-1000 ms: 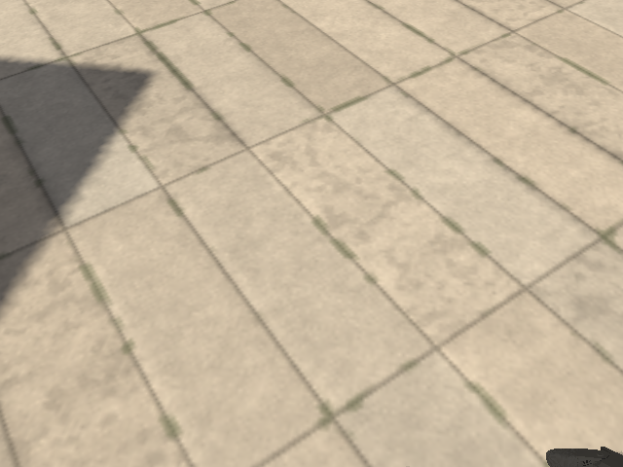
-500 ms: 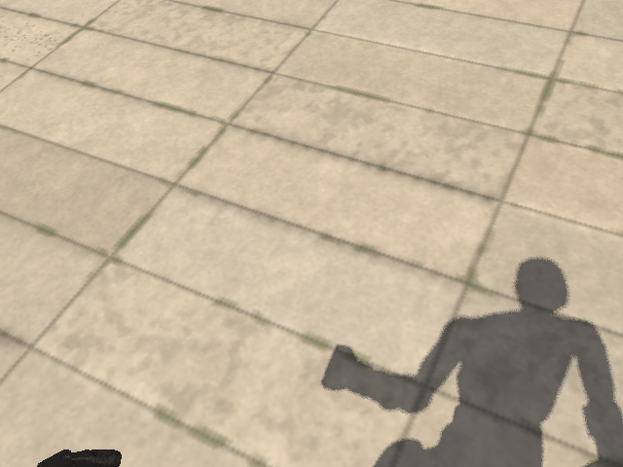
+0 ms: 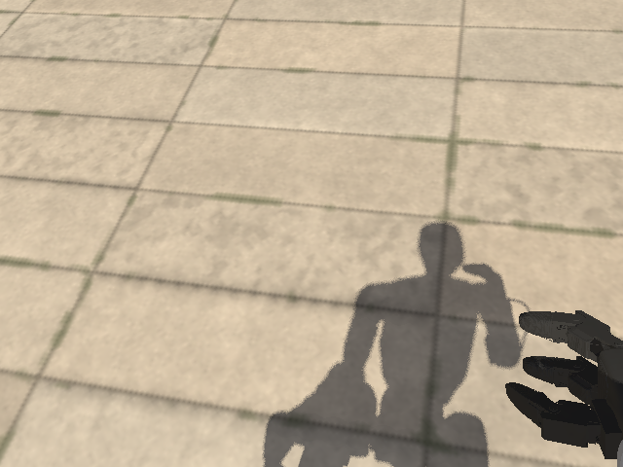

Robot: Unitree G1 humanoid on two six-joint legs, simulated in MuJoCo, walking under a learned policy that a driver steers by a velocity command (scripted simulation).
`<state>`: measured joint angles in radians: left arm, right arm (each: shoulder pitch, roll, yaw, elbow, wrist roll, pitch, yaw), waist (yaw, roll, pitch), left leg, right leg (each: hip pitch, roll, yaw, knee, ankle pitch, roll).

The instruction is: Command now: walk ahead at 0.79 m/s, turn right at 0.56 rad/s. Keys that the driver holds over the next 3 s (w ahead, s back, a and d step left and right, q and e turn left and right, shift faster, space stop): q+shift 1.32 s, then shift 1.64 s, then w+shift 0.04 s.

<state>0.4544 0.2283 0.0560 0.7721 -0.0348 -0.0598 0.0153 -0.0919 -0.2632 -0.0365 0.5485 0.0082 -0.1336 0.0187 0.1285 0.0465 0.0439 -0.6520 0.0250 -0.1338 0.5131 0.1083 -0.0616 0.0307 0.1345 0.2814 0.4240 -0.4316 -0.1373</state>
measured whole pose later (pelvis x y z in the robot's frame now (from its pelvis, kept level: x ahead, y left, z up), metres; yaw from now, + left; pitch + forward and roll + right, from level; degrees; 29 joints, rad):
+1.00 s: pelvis +0.33 +0.06 +0.00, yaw +43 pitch +2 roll -2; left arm 0.13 0.33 0.10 0.73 0.00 0.00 0.00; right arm 0.15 -0.32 -0.08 0.56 0.02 0.09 0.02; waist 0.02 -0.01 0.06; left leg -0.35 0.03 0.03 0.60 -0.31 0.03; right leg -0.33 -0.14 -0.21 0.71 -0.39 0.05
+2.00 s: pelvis +0.34 +0.10 +0.01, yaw +72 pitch -1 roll -1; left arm 0.19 0.27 0.03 0.81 0.02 0.00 0.01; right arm 0.21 -0.23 -0.01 0.70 -0.02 0.00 0.00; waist 0.02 -0.01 0.02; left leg -0.18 -0.03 -0.06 0.51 -0.32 0.02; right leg -0.22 -0.04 0.02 0.47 -0.24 0.05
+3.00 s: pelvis +0.35 +0.10 +0.01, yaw +71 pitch -1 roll +0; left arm 0.22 0.22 0.03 1.11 -0.01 0.02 0.05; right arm 0.29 -0.21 -0.01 1.02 0.00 0.00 -0.03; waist 0.01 0.00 0.03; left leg -0.15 -0.03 -0.05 0.49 -0.32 0.01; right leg -0.21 -0.03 0.03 0.50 -0.28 0.04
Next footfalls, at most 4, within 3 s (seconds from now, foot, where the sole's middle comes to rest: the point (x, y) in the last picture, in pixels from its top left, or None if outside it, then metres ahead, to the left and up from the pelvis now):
0.06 left None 0.31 0.15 -0.77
0.48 right None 0.45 -0.04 -0.77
0.96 left None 0.29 0.18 -0.77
1.38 right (345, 445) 0.50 0.10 -0.77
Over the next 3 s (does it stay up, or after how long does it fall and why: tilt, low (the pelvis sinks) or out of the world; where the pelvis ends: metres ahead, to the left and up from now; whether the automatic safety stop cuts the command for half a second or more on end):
stays up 0.35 0.10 0.01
